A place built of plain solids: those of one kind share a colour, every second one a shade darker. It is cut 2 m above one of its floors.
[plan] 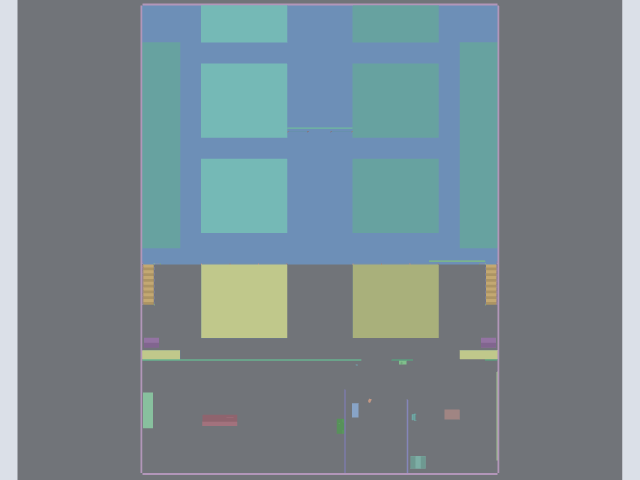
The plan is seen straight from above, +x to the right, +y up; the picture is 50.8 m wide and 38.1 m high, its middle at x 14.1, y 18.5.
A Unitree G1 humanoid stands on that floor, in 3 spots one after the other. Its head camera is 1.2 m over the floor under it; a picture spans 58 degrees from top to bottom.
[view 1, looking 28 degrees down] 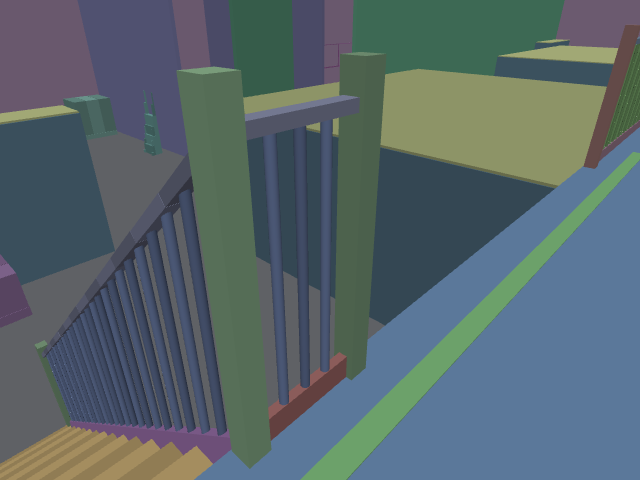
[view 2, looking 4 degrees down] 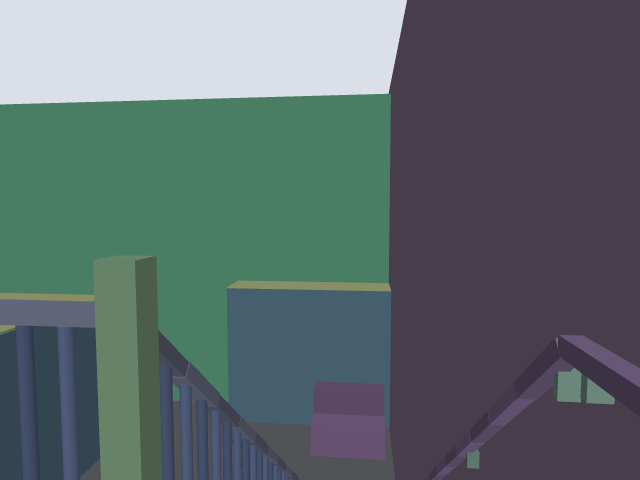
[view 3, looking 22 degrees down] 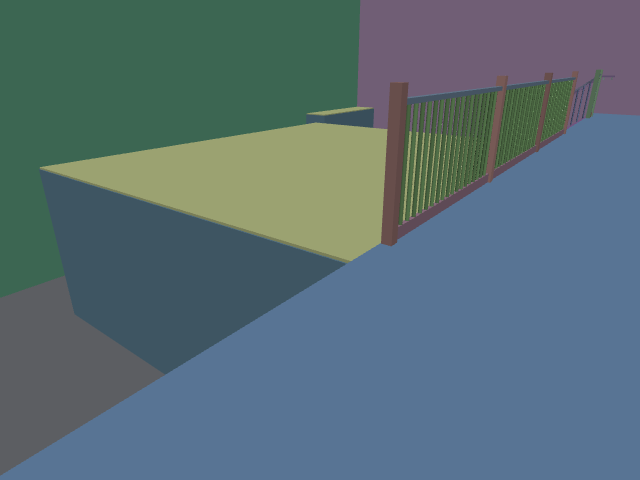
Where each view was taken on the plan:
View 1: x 27.73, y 17.35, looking -137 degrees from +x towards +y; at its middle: units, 6.51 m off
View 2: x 0.46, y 17.45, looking -84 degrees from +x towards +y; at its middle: front_wall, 8.48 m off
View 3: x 14.10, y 17.95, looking -143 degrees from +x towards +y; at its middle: utop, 3.79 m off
